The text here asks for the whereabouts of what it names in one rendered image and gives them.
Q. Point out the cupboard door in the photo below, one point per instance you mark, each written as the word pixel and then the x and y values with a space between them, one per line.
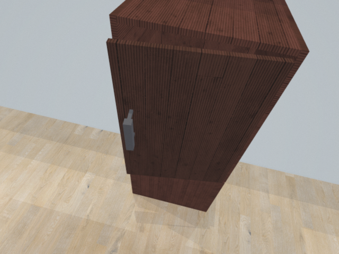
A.
pixel 193 109

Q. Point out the handle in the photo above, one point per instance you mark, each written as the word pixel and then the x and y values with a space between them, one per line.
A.
pixel 128 131

